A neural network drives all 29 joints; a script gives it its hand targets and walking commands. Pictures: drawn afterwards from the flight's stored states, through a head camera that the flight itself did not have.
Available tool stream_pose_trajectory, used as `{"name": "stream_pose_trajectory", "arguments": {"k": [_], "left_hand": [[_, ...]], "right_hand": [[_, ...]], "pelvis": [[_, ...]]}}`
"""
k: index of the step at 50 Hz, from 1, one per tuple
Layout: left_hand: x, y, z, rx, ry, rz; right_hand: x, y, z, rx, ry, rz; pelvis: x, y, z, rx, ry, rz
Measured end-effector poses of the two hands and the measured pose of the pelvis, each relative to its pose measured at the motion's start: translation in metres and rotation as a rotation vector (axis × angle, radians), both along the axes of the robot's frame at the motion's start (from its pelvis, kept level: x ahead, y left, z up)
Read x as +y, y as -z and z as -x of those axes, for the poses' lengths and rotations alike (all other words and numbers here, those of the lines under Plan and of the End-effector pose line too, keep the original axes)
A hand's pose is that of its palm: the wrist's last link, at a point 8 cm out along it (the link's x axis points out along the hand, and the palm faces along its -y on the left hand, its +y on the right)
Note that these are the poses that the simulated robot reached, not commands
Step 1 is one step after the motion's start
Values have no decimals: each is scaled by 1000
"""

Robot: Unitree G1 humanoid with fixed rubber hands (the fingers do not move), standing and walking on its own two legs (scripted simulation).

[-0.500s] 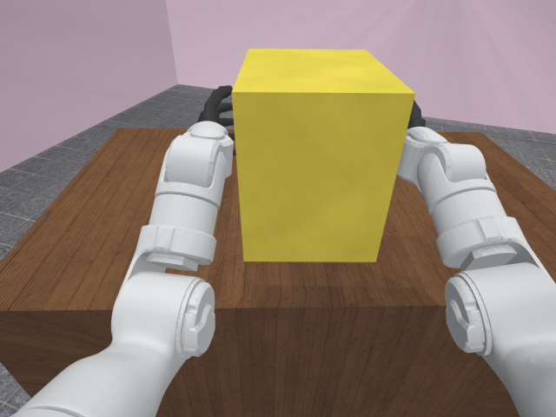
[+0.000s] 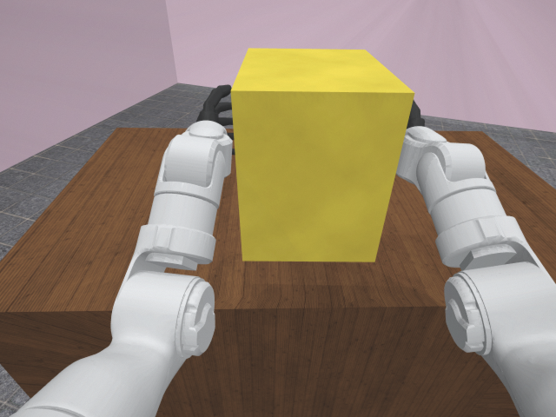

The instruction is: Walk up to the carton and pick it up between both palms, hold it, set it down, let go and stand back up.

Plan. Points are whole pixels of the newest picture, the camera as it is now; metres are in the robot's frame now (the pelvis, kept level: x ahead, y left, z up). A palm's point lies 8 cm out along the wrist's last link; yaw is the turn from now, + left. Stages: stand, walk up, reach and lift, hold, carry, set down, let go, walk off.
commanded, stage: hold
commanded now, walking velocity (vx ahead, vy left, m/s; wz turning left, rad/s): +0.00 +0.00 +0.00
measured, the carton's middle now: (307, 148) +0.40 -0.02 +0.26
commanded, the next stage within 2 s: none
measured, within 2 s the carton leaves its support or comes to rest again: neither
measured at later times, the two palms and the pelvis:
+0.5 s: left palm (208, 136) +0.39 +0.11 +0.29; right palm (407, 142) +0.38 -0.15 +0.28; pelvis +0.00 +0.00 +0.00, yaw +0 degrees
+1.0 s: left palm (209, 136) +0.39 +0.11 +0.28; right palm (405, 142) +0.38 -0.15 +0.28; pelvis +0.00 +0.00 +0.00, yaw +0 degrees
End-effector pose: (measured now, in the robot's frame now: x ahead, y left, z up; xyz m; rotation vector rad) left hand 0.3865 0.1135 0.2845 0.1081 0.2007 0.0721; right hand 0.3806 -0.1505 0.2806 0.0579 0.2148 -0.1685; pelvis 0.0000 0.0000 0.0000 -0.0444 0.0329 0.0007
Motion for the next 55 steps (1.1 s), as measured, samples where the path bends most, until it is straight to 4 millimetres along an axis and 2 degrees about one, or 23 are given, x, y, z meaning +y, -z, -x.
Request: {"name": "stream_pose_trajectory", "arguments": {"k": [55], "left_hand": [[1, 0, -3, 3, -2, 7]], "right_hand": [[1, 1, -2, 13, 0, 0]], "pelvis": [[-1, 0, -2, 3, 0, -1]]}}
